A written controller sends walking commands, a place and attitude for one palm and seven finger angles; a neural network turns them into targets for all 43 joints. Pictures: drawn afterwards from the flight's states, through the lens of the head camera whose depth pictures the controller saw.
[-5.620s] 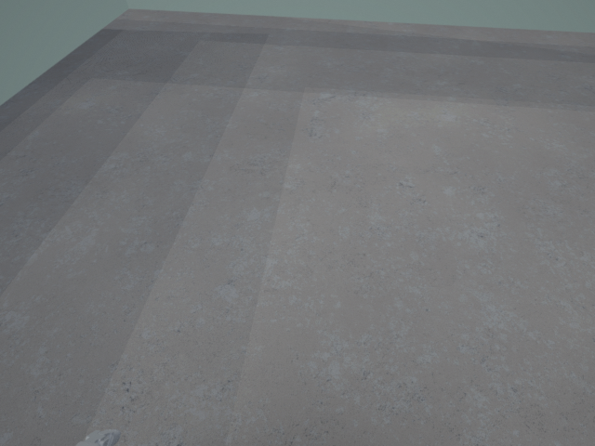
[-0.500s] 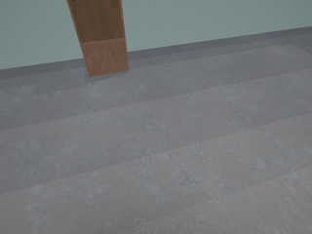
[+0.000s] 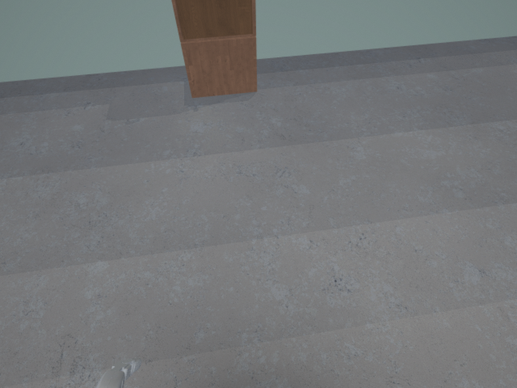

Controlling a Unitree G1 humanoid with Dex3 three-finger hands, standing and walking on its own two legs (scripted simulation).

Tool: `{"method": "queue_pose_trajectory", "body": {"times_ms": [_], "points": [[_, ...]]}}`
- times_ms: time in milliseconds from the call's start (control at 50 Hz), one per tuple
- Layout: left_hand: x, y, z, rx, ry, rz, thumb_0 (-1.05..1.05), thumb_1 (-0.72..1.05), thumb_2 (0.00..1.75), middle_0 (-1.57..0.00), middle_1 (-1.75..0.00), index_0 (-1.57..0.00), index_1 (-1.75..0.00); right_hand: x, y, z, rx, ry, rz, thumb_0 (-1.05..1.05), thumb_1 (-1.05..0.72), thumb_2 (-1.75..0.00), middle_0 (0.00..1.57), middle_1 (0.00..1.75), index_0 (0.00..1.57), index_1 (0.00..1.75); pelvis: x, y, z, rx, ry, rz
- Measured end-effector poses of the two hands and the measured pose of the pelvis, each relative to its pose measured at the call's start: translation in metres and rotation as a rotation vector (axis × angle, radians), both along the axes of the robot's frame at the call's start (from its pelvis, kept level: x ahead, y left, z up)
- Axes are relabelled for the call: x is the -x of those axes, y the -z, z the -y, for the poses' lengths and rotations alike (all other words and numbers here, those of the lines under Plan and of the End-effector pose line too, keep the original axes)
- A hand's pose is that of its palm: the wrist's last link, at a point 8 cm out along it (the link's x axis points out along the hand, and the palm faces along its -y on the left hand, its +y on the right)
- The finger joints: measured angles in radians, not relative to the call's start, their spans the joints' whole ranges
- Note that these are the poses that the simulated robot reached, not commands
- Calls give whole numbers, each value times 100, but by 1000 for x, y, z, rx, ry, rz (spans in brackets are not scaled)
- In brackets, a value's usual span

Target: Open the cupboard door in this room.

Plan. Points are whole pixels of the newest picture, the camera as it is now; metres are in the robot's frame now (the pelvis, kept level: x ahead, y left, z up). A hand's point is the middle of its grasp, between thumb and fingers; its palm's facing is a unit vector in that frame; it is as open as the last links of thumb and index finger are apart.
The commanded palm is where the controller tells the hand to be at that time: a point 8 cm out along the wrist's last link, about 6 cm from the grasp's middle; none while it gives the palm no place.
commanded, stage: turn or walk to find it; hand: left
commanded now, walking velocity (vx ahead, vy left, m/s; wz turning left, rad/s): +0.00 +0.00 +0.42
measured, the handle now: out of the picture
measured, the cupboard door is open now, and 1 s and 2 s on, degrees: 0 0 0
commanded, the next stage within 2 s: stand and wait in 0.30 s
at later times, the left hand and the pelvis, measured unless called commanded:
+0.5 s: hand out of the picture -0.07 +0.18 -0.18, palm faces +0.26 -0.94 -0.24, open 7.3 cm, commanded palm none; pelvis -0.01 -0.01 -0.01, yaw +12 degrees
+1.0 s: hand out of the picture -0.04 +0.17 -0.17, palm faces +0.23 -0.95 -0.20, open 7.3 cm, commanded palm none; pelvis -0.02 -0.01 +0.00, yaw +12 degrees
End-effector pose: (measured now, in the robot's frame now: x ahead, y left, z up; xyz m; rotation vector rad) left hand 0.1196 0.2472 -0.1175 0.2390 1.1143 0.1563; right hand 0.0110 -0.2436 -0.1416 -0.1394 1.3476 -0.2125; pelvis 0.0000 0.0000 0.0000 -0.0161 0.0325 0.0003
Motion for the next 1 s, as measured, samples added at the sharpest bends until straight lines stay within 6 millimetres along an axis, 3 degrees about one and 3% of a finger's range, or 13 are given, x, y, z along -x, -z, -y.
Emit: {"method": "queue_pose_trajectory", "body": {"times_ms": [100,200,300,400,520,580,660,760,880,1000], "points": [[15,-6,15,-38,-32,53,1,91,90,-20,-30,-20,-30,-14,13,31,-12,-36,31,0,-90,-90,20,30,20,30,8,8,23,-25,-46,15],[57,-11,26,-39,-98,-6,1,91,90,-20,-30,-21,-30,-36,8,51,-5,-86,48,0,-91,-90,20,30,20,30,8,1,33,-48,-98,42],[98,-4,34,-17,-171,-79,1,91,90,-21,-30,-21,-30,-58,4,54,3,-155,43,0,-91,-90,20,30,20,30,8,-1,36,-63,-154,46],[148,8,36,17,-255,-166,1,91,90,-21,-30,-21,-30,-88,2,35,11,-248,43,0,-91,-90,19,30,20,30,10,1,29,-61,-194,39],[213,33,24,72,-350,-309,1,91,90,-21,-30,-21,-30,-131,-3,-12,24,-352,141,0,-91,-90,19,30,20,30,13,12,8,-29,-220,33],[232,38,19,87,-372,-365,1,91,90,-20,-30,-21,-30,-139,-11,-36,14,-379,187,0,-91,-90,20,30,20,30,15,9,1,-36,-209,47],[233,34,16,100,-379,-364,1,91,90,-20,-30,-20,-30,-136,-16,-56,-10,-385,207,0,-91,-90,20,30,20,30,17,3,-4,-26,-217,60],[214,31,18,98,-354,-295,1,91,90,-20,-30,-20,-30,-119,-9,-63,-53,-361,187,0,-90,-90,20,30,20,30,19,2,-4,-36,-216,70],[191,27,31,97,-302,-240,1,91,90,-20,-30,-20,-30,-91,2,-39,-55,-274,151,-2,-93,-90,20,30,20,30,18,2,1,-37,-208,80],[176,26,35,99,-285,-219,1,93,90,-20,-30,-21,-30,-42,2,-10,-12,-247,26,-1,-92,-90,20,30,20,30,18,-1,8,-32,-213,69]]}}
